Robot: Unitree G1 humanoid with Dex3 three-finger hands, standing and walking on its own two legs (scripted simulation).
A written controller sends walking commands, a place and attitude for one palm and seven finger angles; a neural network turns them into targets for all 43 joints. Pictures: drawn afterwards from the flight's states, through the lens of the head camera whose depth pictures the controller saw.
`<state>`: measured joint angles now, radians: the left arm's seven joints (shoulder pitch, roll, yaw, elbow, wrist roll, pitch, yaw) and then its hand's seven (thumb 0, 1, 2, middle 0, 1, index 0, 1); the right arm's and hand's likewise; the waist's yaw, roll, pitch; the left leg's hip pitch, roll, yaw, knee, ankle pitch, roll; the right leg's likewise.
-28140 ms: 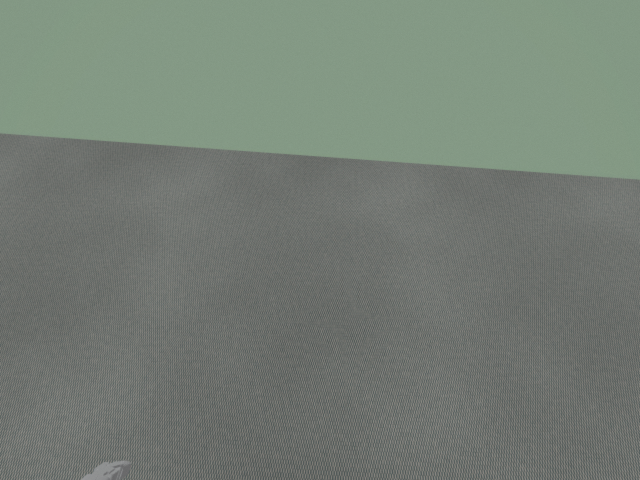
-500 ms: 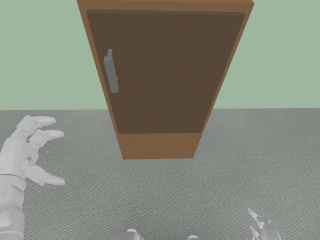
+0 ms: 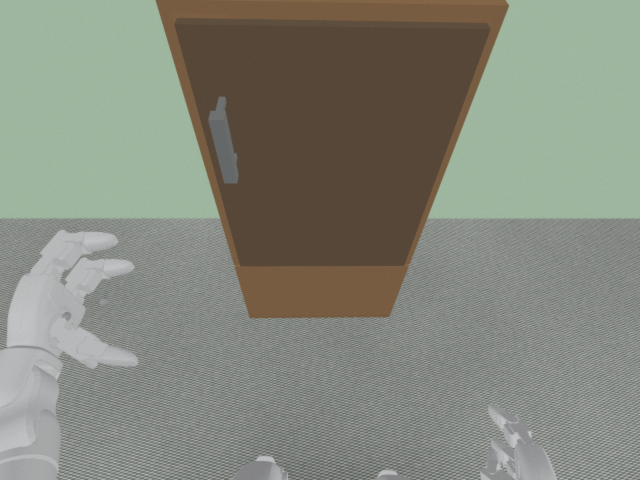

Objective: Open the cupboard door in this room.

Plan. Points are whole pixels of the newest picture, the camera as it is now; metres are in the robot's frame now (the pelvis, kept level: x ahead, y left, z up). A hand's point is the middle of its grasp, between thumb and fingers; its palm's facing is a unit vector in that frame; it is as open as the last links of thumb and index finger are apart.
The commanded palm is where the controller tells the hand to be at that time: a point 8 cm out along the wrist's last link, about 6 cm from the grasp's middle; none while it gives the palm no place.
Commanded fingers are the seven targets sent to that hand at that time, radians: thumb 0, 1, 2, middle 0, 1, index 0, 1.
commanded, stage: move the hooked fingers beside the handle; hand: left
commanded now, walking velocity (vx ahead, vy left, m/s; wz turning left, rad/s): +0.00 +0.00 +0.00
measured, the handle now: (226, 141) +0.59 +0.19 +0.06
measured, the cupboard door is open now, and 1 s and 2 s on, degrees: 0 0 0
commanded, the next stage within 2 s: none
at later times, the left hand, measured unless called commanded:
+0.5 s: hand (137, 247) +0.37 +0.26 +0.06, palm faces +0.08 -1.00 -0.02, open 14.0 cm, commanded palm +0.35 +0.31 +0.06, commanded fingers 0.00 -0.50 0.30 -0.30 -1.20 -0.30 -1.20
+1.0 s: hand (156, 204) +0.45 +0.26 +0.06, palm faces +0.07 -1.00 +0.00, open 14.0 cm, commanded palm +0.43 +0.30 +0.05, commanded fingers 0.00 -0.50 0.30 -0.30 -1.20 -0.30 -1.20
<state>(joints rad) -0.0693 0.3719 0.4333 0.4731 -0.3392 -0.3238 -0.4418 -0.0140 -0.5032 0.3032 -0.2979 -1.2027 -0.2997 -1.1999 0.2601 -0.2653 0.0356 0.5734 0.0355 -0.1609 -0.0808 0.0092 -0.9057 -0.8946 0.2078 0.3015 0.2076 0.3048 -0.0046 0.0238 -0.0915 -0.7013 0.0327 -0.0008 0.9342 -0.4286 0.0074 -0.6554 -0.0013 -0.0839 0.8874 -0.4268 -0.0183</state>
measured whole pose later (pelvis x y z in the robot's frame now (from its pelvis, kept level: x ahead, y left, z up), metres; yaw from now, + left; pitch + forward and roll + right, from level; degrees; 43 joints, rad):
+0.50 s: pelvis +0.00 +0.00 +0.00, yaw -1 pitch +13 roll -2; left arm -0.35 0.42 0.44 0.72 -0.26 -0.35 -0.39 -0.01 -0.50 0.30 -0.30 -1.20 -0.30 -1.20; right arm 0.32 -0.27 0.02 0.62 0.03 -0.10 -0.07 0.01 -0.91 -0.89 0.21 0.30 0.21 0.30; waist -0.05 0.02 -0.09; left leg -0.75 0.04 0.01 0.94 -0.43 0.01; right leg -0.71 0.00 -0.07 0.90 -0.42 -0.02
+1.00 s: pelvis -0.01 +0.01 -0.02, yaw -2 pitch +18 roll -3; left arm -0.68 0.54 0.48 1.05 -0.17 -0.40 -0.37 -0.01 -0.50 0.30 -0.30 -1.20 -0.30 -1.20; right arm 0.35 -0.28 0.03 0.63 0.01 0.00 -0.05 0.00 -0.91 -0.89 0.21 0.30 0.21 0.30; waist -0.11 0.01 -0.10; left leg -0.89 0.05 0.02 1.02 -0.45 0.02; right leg -0.84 0.01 -0.06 0.95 -0.42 -0.01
